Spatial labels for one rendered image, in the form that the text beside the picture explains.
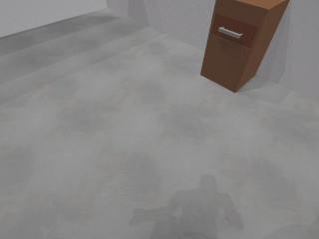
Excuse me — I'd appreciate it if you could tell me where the cabinet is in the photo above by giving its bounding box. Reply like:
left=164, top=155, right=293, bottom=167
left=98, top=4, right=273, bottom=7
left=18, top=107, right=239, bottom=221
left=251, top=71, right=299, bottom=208
left=200, top=0, right=290, bottom=93

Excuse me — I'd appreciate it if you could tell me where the handle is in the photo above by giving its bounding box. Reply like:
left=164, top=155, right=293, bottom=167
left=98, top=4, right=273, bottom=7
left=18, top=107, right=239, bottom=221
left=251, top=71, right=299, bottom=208
left=218, top=27, right=243, bottom=39

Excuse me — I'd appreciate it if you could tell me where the drawer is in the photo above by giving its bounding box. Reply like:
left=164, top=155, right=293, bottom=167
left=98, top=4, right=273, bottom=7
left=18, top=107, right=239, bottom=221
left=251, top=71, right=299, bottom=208
left=211, top=13, right=259, bottom=49

